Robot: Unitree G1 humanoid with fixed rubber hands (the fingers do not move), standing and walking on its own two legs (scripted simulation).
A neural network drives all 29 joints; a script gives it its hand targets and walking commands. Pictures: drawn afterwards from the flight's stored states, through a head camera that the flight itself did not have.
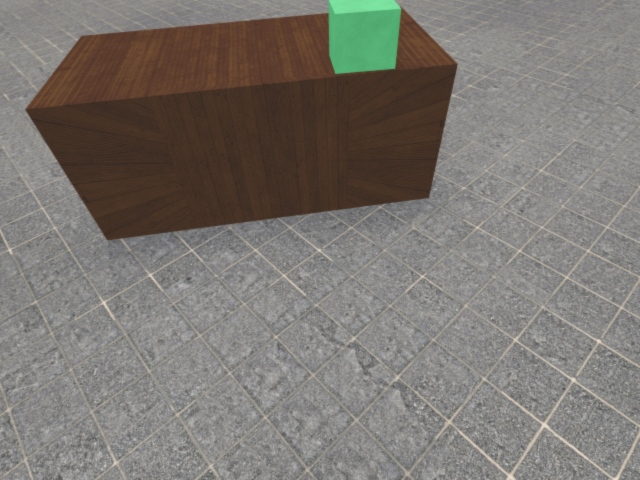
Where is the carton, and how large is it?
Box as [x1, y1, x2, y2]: [328, 0, 400, 73]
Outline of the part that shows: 328,0 329,55 335,73 394,68 400,8 393,0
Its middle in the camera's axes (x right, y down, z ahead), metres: +0.16 -0.76 +1.41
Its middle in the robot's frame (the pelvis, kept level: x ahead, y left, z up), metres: +1.58 -0.15 -0.04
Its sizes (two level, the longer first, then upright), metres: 0.222 0.172 0.197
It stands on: a pedestal, 0.64 m high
